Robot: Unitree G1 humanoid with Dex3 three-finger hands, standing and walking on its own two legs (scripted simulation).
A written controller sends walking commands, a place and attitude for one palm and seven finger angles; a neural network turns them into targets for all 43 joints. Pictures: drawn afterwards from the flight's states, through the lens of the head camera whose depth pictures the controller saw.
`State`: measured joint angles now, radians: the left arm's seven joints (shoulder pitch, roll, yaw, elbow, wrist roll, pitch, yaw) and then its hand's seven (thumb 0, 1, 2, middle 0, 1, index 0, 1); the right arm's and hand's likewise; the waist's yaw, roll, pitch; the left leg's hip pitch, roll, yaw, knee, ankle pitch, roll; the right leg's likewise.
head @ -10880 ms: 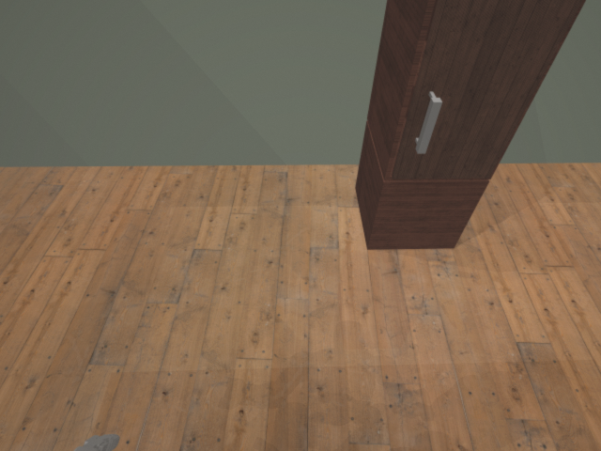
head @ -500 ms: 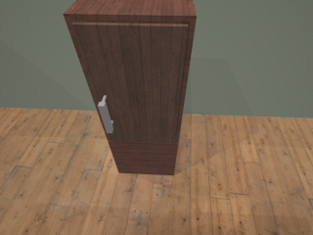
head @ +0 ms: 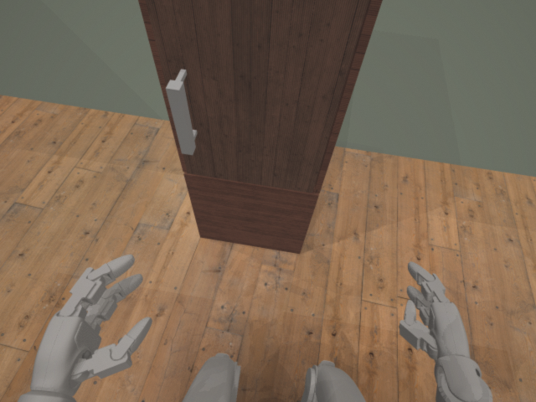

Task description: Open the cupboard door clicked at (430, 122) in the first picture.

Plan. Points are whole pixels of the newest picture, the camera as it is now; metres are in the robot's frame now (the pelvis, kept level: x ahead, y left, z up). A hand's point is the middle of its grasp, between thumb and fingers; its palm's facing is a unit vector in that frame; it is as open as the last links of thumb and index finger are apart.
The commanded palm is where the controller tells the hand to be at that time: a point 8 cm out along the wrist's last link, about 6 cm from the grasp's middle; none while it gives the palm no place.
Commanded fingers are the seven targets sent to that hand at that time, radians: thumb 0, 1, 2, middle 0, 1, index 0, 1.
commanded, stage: raise the hand with hooked fingers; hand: left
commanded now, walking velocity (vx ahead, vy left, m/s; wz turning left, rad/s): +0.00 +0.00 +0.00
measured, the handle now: (185, 114) +0.61 +0.25 +0.01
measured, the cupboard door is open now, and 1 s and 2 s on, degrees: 0 0 0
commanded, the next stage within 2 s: move the hooked fingers beside the handle in 1.56 s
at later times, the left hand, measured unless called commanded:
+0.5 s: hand (108, 293) +0.23 +0.24 +0.03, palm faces -0.05 -1.00 -0.06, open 12.3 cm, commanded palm +0.21 +0.30 +0.04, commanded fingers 0.00 -0.34 0.37 -0.29 -1.10 -0.29 -1.10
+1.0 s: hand (82, 262) +0.27 +0.29 +0.04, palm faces -0.04 -1.00 -0.07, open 13.9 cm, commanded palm +0.25 +0.34 +0.04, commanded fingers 0.00 -0.50 0.30 -0.30 -1.20 -0.30 -1.20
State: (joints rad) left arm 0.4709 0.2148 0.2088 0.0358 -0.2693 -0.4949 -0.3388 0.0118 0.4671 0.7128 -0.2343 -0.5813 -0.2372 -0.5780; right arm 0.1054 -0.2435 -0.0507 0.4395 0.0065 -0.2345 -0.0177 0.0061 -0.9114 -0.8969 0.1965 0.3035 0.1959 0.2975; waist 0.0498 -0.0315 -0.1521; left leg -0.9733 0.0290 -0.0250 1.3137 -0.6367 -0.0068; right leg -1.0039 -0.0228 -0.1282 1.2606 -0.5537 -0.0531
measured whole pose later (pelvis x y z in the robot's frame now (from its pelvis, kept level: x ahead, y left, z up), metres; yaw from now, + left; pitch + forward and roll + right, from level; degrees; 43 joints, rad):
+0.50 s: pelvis -0.01 +0.02 +0.00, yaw -1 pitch +19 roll -3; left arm 0.25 0.31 0.31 0.19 -0.33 -0.44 -0.41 0.00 -0.12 0.46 -0.27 -0.96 -0.28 -0.95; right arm 0.26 -0.28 -0.03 0.56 0.04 -0.21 -0.05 0.01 -0.91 -0.90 0.20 0.30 0.20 0.30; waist -0.03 0.01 -0.16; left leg -1.03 0.02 0.00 1.28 -0.59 0.03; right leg -1.06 -0.03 -0.10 1.21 -0.49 -0.02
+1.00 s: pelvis -0.01 +0.03 +0.00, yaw -1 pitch +20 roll -4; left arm 0.06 0.40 0.41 0.34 -0.36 -0.40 -0.53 -0.01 -0.49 0.30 -0.30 -1.20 -0.31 -1.19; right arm 0.22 -0.26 0.04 0.52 0.03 -0.20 -0.04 0.01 -0.90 -0.90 0.20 0.30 0.20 0.30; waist -0.01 0.01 -0.15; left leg -1.05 0.02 -0.01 1.30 -0.60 0.04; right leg -1.06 -0.03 -0.11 1.20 -0.49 -0.01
